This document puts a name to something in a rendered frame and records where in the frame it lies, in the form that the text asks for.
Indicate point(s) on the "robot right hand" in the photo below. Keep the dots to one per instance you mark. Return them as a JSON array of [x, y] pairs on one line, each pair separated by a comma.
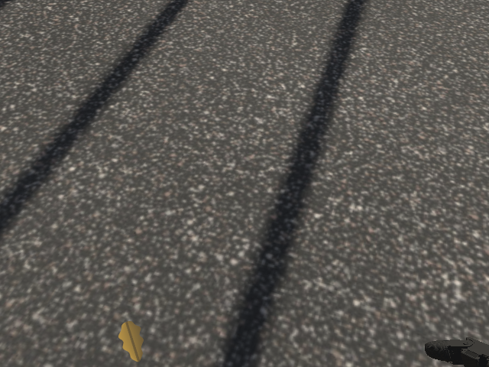
[[469, 352]]

